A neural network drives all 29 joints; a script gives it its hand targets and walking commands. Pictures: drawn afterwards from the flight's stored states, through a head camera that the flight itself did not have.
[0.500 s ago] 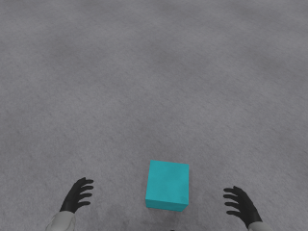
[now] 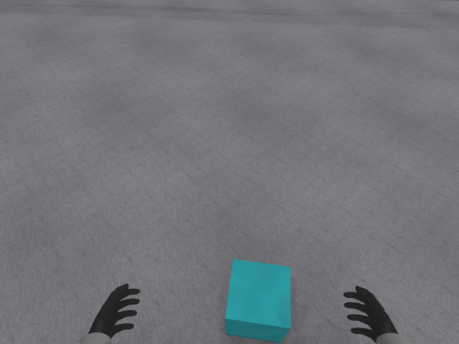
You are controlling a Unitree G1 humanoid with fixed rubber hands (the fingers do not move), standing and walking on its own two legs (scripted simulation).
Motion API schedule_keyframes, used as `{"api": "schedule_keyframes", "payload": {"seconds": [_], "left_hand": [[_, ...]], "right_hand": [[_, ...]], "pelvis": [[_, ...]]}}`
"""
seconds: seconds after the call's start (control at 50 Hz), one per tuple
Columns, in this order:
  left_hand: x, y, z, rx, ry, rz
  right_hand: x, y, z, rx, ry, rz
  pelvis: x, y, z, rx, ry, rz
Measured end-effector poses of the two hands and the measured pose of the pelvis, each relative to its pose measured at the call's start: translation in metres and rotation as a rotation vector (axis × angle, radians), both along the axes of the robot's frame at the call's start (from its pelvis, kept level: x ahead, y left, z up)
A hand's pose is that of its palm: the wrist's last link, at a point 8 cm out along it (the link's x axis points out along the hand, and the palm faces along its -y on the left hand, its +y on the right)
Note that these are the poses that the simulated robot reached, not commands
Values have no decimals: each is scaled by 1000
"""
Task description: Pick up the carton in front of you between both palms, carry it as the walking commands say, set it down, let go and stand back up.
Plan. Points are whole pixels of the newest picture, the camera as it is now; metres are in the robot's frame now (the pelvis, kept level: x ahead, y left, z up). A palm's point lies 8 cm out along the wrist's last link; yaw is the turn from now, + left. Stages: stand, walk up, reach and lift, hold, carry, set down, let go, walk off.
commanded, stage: stand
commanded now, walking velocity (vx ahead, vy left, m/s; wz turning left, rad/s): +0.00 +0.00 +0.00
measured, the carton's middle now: (256, 301) +0.37 -0.08 -0.65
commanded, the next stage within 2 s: none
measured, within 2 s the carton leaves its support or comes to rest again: neither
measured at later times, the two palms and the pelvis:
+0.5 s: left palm out of the picture +0.12 +0.28 -0.08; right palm out of the picture +0.14 -0.30 -0.10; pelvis +0.02 -0.02 +0.00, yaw +2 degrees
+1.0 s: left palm out of the picture +0.08 +0.29 -0.09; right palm out of the picture +0.11 -0.32 -0.10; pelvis +0.00 -0.02 +0.01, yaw +3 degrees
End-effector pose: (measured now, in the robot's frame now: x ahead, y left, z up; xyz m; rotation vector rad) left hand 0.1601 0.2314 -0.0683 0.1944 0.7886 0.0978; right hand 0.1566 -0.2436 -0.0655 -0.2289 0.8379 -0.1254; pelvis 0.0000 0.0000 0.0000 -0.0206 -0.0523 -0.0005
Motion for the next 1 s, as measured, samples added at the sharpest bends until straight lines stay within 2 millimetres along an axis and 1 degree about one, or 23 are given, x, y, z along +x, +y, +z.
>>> {"api": "schedule_keyframes", "payload": {"seconds": [0.08, 0.16, 0.2, 0.26, 0.4, 0.6, 0.74, 1.0], "left_hand": [[-10, 20, -7, 95, 53, 13], [-23, 42, -7, 162, 102, 45], [-27, 50, -6, 185, 123, 60], [-32, 55, -6, 205, 147, 77], [-37, 52, -9, 204, 178, 98], [-45, 46, -15, 184, 212, 120], [-55, 48, -17, 183, 239, 136], [-77, 56, -18, 187, 287, 156]], "right_hand": [[-3, -18, -9, -55, -5, 3], [-8, -35, -19, -81, 21, 9], [-9, -41, -22, -89, 37, 13], [-10, -47, -27, -96, 61, 19], [-10, -54, -33, -104, 104, 32], [-15, -62, -34, -119, 141, 42], [-24, -68, -34, -131, 165, 40], [-46, -76, -35, -144, 217, 31]], "pelvis": [[1, -3, -2, 7, 31, 7], [4, -6, -3, 9, 46, 12], [6, -8, -3, 10, 50, 16], [9, -10, -3, 12, 51, 22], [14, -16, -1, 13, 47, 35], [15, -22, 1, 12, 36, 45], [11, -24, 3, 13, 27, 47], [2, -24, 6, 16, 14, 48]]}}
